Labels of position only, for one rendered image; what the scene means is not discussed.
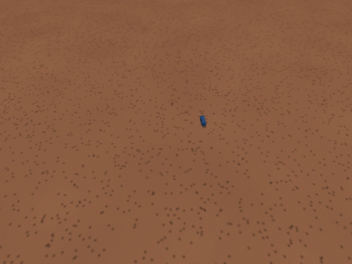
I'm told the small box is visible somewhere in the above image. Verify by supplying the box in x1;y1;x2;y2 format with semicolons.
200;115;206;127

